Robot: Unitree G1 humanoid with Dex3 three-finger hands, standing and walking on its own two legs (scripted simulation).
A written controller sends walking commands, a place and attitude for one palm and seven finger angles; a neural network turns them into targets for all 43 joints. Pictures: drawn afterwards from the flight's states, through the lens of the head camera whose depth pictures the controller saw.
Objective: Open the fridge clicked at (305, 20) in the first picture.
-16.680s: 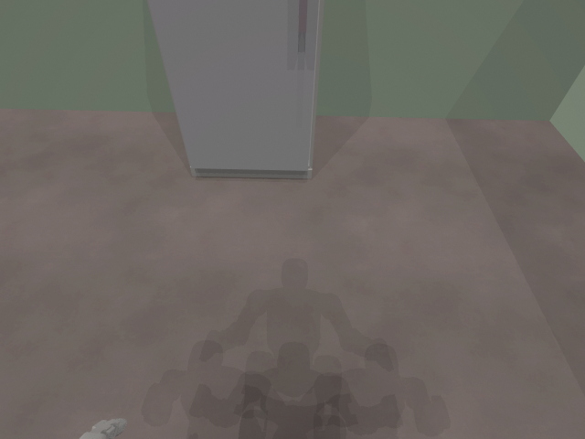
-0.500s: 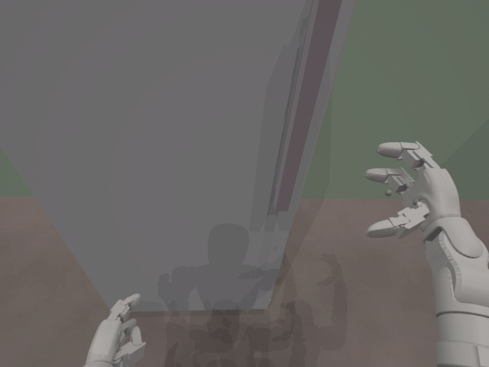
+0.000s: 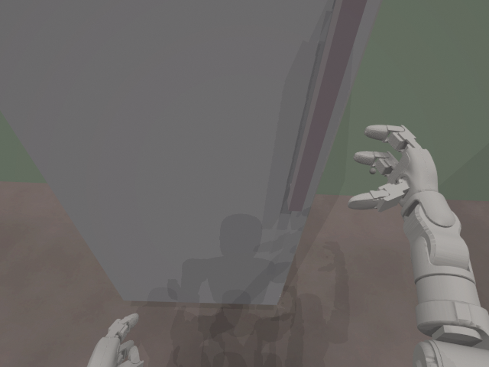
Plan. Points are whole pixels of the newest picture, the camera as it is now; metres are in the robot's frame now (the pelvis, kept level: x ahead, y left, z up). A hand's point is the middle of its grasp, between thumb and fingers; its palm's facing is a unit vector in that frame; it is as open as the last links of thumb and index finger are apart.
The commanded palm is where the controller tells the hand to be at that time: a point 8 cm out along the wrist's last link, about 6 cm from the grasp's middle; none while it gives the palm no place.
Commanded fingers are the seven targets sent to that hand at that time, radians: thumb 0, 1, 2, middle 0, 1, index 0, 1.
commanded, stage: move the hooked fingers beside the handle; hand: right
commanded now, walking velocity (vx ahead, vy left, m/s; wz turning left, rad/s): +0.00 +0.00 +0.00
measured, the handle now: (314, 118) +0.46 -0.07 +0.20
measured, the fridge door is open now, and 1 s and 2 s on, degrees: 0 0 0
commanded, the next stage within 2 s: none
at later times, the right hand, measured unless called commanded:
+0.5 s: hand (368, 172) +0.38 -0.15 +0.16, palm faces -0.02 +1.00 +0.00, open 14.0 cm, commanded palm +0.37 -0.20 +0.15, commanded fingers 0.00 0.50 -0.30 0.30 1.20 0.30 1.20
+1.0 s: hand (365, 177) +0.39 -0.16 +0.14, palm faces -0.02 +1.00 +0.00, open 14.0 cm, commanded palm +0.36 -0.20 +0.15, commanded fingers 0.00 0.50 -0.30 0.30 1.20 0.30 1.20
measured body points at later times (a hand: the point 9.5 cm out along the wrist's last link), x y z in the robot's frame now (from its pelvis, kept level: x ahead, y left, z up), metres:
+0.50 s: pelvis +0.01 +0.00 +0.00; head +0.00 +0.01 +0.45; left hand +0.14 +0.24 -0.10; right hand +0.38 -0.21 +0.16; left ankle +0.01 +0.08 -0.73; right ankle -0.02 -0.09 -0.73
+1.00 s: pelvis +0.00 +0.00 +0.00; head -0.01 +0.01 +0.45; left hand +0.13 +0.24 -0.10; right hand +0.38 -0.21 +0.15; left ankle +0.01 +0.08 -0.73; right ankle -0.02 -0.09 -0.73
